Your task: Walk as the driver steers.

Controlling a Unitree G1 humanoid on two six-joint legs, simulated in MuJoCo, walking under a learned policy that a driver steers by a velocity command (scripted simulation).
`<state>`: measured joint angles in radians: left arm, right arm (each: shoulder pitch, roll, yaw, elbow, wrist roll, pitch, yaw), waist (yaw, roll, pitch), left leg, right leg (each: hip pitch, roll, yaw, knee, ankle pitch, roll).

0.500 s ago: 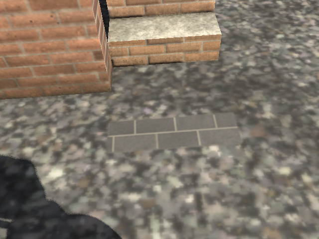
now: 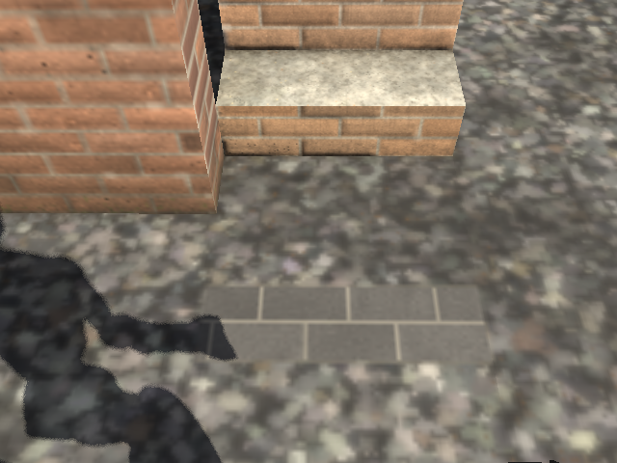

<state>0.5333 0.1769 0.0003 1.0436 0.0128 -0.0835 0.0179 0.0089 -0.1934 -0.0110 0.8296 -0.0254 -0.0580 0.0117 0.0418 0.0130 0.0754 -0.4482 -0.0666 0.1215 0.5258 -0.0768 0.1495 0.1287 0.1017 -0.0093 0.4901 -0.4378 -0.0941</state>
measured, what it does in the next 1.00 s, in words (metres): walks ahead: right foot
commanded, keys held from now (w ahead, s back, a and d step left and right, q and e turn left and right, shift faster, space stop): w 1.00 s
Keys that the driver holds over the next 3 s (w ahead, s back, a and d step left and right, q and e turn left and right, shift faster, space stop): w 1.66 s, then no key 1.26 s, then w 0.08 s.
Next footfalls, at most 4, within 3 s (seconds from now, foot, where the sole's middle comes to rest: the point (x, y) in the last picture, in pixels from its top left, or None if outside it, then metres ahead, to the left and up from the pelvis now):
0.54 right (395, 453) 0.47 -0.12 -0.75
1.08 left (312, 335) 0.73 0.06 -0.75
1.62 right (394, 238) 1.02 -0.14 -0.75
2.04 left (320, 220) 1.07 0.05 -0.75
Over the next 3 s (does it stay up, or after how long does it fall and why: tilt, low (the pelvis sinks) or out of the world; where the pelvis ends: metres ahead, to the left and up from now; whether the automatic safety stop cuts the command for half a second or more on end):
stays up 1.02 -0.07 0.03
